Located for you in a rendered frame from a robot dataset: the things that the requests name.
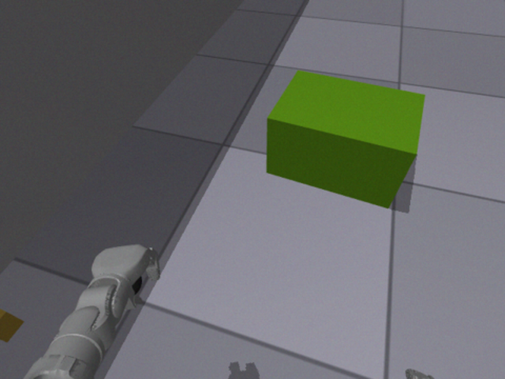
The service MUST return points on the left robot hand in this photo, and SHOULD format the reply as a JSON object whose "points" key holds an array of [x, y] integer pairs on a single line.
{"points": [[129, 262]]}

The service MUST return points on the left robot arm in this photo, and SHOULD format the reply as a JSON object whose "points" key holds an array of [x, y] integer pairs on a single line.
{"points": [[85, 335]]}

